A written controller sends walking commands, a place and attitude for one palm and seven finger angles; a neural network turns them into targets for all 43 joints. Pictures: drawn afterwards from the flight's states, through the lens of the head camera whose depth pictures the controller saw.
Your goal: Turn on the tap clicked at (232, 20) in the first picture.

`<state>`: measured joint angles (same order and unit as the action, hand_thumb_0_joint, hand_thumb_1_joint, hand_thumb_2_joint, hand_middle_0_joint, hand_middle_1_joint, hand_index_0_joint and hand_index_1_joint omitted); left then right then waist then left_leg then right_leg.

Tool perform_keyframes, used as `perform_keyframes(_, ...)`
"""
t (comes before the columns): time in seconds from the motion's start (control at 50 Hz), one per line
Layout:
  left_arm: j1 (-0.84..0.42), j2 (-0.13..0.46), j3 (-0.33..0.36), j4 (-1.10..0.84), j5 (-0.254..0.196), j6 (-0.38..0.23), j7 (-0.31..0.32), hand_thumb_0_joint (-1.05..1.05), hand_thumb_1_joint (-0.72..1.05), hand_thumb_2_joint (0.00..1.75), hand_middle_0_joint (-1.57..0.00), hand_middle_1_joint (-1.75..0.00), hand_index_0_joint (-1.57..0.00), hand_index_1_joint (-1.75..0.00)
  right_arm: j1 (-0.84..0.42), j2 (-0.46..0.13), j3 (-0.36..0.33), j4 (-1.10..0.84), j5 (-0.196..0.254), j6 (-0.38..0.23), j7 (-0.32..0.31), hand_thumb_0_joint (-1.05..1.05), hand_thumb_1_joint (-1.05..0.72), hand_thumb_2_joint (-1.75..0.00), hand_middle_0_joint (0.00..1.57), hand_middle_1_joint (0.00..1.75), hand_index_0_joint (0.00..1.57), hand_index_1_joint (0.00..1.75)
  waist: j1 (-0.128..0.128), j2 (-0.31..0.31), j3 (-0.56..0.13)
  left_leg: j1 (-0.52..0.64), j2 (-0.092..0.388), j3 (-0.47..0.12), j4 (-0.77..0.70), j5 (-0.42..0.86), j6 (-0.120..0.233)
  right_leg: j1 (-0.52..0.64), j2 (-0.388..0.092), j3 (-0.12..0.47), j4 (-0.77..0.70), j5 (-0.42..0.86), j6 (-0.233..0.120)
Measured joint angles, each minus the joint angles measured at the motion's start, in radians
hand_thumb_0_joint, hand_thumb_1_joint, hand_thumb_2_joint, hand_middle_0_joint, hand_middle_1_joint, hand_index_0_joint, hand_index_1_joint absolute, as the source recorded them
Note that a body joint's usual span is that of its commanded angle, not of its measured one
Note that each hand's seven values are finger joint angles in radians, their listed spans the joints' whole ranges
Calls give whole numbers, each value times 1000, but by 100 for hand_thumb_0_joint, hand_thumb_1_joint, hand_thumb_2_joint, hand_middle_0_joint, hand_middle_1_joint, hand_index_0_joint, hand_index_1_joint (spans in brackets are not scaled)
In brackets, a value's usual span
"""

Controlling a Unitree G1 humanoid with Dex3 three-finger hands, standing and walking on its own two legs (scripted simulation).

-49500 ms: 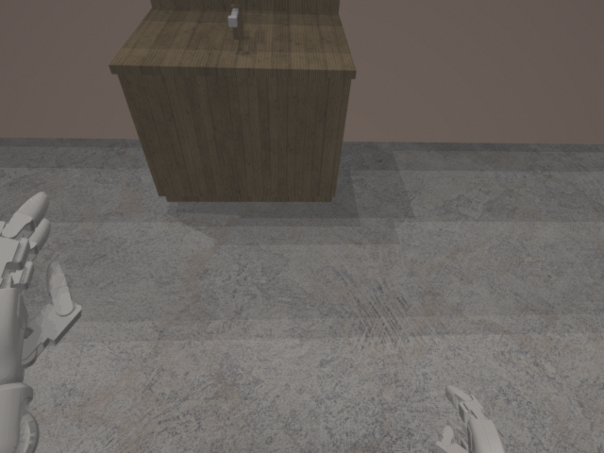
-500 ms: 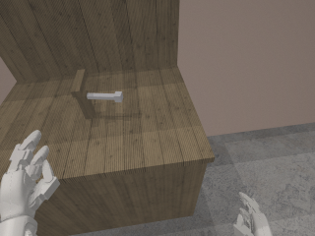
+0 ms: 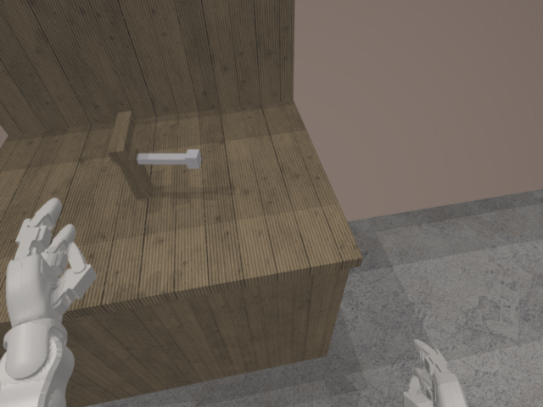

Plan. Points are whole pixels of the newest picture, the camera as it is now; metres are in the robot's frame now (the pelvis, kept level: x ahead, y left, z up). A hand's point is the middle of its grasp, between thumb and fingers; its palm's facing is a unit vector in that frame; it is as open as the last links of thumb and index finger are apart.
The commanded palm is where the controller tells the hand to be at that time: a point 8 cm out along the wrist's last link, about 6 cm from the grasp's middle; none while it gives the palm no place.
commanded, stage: reach beside the lever's end, fingers flat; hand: left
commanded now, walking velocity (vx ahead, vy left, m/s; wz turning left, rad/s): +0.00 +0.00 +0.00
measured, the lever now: (193, 158) +0.56 +0.22 +0.05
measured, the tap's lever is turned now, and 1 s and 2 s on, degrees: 77 77 77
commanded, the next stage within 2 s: none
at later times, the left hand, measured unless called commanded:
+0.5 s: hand (77, 238) +0.31 +0.32 +0.09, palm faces +0.52 -0.85 -0.09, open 7.5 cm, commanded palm +0.27 +0.36 +0.09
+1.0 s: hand (80, 211) +0.38 +0.37 +0.07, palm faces +0.52 -0.85 -0.10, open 7.7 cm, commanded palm +0.35 +0.40 +0.06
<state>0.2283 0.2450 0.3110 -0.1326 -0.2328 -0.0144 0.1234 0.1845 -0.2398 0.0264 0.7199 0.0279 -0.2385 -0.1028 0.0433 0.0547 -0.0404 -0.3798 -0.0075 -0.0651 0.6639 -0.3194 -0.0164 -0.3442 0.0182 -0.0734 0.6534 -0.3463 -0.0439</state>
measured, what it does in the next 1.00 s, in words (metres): stands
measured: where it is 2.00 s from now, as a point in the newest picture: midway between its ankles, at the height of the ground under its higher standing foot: outside the picture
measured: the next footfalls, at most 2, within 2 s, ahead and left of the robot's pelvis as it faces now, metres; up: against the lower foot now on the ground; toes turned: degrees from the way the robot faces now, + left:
none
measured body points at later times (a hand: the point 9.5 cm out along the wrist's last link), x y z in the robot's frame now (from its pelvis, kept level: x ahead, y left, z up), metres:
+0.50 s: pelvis +0.00 +0.01 +0.00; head +0.03 +0.01 +0.45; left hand +0.28 +0.37 +0.10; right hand +0.15 -0.24 -0.10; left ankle +0.02 +0.13 -0.72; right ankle +0.00 -0.09 -0.72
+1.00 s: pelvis +0.00 +0.02 -0.02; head +0.07 +0.03 +0.43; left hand +0.35 +0.41 +0.08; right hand +0.08 -0.25 -0.13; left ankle +0.02 +0.13 -0.72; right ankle +0.00 -0.09 -0.72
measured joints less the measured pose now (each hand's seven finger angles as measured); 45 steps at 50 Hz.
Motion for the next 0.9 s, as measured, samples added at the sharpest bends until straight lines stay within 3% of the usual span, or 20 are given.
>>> perform_keyframes(0.12, -71, 17, 49, 110, 5, -8, 5, 1, 90, 90, -20, -29, -21, -29, 4, -1, -6, 4, -1, 20, 4, 1, -91, -90, 20, 30, 20, 30, -8, -9, -5, -6, 3, 11, -7, 3, 3, -10, 3, 11, -8, 8, 3)
perform_keyframes(0.36, -217, 50, 97, 307, 21, -95, -35, 1, 90, 90, -19, -27, -19, -26, 8, -17, -14, 18, -4, 33, 1, 1, -91, -90, 20, 30, 20, 30, -14, -13, 3, -49, -2, 12, 22, -5, 13, -45, -2, 11, 7, 7, 12)
perform_keyframes(0.58, -383, 117, 164, 529, 37, -130, -69, 1, 90, 90, -18, -24, -19, -24, 32, -17, -13, 10, -7, 66, 0, 1, -91, -90, 20, 30, 20, 30, -36, -21, -1, -108, -1, 13, 51, -15, 19, -98, -1, 12, 21, 6, 19)
perform_keyframes(0.72, -453, 141, 173, 621, 44, -168, -102, 1, 90, 90, -17, -22, -18, -22, 63, -24, -19, 12, -10, 92, 9, 1, -91, -90, 20, 30, 20, 30, -48, -20, -13, -148, -2, 17, 75, -28, 25, -135, -1, 17, 37, -2, 24)
perform_keyframes(0.9, -527, 199, 243, 758, 65, -203, -114, 1, 90, 90, -17, -20, -17, -20, 101, -27, -24, 0, -20, 132, 22, 1, -91, -90, 20, 30, 20, 30, -72, -33, -28, -202, 3, 23, 107, -44, 27, -189, 4, 22, 62, -12, 27)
